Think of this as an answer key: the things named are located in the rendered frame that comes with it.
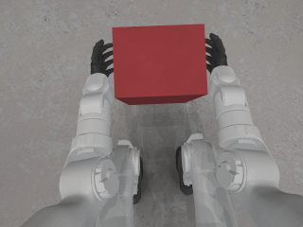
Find left robot shin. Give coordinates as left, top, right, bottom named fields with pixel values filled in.
left=108, top=139, right=138, bottom=195

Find robot right upper arm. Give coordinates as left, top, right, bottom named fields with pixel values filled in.
left=216, top=148, right=303, bottom=227

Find carton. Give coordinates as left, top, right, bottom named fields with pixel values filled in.
left=112, top=24, right=208, bottom=105

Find robot left upper arm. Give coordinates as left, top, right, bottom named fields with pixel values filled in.
left=20, top=156, right=119, bottom=227

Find robot right hand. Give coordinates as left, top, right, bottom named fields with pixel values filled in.
left=205, top=33, right=228, bottom=75

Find robot left forearm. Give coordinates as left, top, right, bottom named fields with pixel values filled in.
left=59, top=73, right=115, bottom=194

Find robot left hand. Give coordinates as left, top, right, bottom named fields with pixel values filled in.
left=90, top=39, right=114, bottom=78

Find robot right forearm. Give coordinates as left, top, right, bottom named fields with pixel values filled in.
left=208, top=65, right=280, bottom=178

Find right robot thigh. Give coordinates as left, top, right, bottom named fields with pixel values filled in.
left=181, top=139, right=239, bottom=227

